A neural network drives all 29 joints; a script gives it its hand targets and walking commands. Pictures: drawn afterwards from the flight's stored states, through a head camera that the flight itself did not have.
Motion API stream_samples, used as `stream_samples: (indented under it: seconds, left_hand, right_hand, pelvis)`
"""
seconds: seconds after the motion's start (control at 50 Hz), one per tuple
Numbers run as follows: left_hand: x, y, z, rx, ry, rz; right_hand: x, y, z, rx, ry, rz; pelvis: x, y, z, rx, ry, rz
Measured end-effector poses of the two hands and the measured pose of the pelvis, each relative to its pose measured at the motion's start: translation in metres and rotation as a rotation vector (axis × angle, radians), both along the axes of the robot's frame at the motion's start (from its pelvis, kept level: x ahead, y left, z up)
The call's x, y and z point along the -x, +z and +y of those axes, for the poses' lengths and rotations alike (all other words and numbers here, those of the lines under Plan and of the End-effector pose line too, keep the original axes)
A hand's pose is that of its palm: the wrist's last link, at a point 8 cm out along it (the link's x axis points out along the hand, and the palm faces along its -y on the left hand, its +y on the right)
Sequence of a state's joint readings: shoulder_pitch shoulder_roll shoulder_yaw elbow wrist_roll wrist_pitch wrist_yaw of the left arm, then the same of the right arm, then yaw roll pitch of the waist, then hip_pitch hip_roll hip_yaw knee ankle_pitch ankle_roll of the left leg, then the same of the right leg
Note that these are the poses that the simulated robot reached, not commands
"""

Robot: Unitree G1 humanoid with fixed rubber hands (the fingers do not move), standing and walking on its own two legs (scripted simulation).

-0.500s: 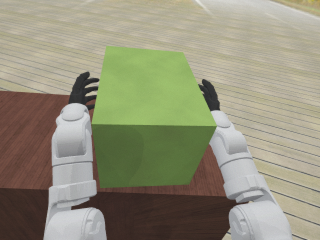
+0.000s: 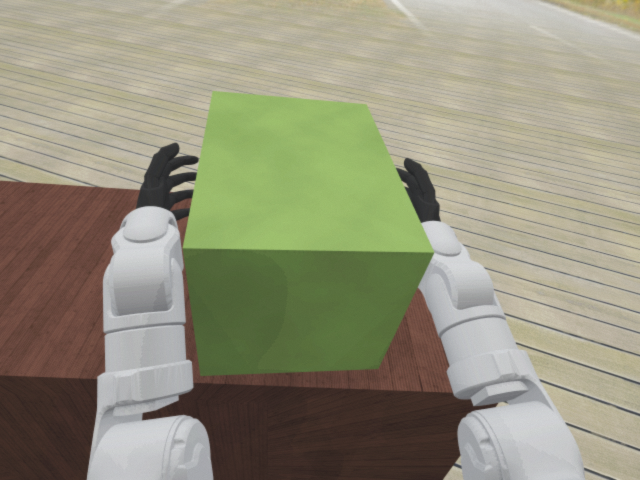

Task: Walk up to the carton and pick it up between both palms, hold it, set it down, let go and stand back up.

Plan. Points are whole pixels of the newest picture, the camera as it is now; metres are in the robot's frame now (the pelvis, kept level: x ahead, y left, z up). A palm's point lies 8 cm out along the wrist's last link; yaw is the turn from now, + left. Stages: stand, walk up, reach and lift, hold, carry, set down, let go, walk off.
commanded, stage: hold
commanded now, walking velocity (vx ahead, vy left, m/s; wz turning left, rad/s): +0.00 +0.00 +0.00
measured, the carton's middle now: (292, 225) +0.40 +0.01 +0.17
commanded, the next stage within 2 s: set down in 0.60 s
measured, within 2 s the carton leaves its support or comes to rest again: neither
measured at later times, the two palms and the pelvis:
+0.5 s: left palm (158, 213) +0.36 +0.16 +0.22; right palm (420, 223) +0.36 -0.15 +0.20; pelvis +0.00 +0.00 +0.00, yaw +0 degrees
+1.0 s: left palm (152, 207) +0.38 +0.17 +0.22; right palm (407, 226) +0.38 -0.14 +0.19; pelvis +0.01 +0.00 +0.00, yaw +1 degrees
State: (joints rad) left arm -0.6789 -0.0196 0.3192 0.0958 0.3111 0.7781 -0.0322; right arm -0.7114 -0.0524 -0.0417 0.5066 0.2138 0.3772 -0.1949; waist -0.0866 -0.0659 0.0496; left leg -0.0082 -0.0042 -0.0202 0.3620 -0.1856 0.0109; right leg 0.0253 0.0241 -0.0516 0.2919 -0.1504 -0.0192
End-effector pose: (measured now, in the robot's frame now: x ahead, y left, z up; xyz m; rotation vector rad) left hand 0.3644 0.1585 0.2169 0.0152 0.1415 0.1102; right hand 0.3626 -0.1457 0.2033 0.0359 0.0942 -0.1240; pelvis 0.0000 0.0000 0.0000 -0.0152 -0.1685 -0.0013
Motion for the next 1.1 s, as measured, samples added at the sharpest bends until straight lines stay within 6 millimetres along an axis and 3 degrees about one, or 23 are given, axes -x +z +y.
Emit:
stream_samples:
  seconds: [0.66,0.88,0.98,1.1]
  left_hand:
    - [0.000,0.000,0.000,-0.001,0.000,0.000]
    - [-0.005,0.009,0.005,-0.010,0.000,-0.080]
    - [-0.012,0.002,0.009,-0.027,-0.011,-0.094]
    - [-0.020,-0.025,0.009,-0.040,-0.021,-0.066]
  right_hand:
    - [0.000,0.000,0.000,-0.002,0.001,-0.001]
    - [-0.007,0.005,0.005,0.011,0.004,-0.085]
    - [-0.013,-0.009,0.008,0.036,0.004,-0.101]
    - [-0.018,-0.043,0.010,0.050,0.001,-0.077]
  pelvis:
    - [0.000,0.000,0.000,0.000,-0.001,-0.001]
    - [-0.001,0.001,-0.001,-0.004,0.004,-0.001]
    - [-0.004,0.001,-0.002,-0.009,0.012,-0.005]
    - [-0.012,0.002,-0.003,-0.006,0.026,0.002]
